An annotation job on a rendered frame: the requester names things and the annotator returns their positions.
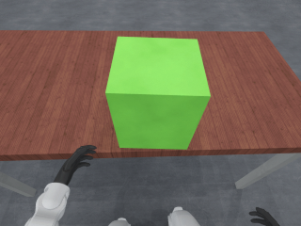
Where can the carton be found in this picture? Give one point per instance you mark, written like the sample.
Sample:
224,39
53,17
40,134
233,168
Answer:
157,91

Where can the right robot hand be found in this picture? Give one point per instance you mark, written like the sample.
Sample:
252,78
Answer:
267,220

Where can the robot right thigh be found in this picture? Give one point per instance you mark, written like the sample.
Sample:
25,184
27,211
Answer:
181,218

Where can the left robot forearm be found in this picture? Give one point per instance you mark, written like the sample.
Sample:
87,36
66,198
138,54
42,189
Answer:
50,205

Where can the table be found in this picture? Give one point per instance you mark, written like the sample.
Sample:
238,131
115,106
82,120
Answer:
53,101

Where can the robot right shin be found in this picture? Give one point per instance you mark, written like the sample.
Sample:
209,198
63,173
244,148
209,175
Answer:
177,208

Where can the left robot hand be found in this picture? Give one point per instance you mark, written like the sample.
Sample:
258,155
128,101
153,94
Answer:
73,163

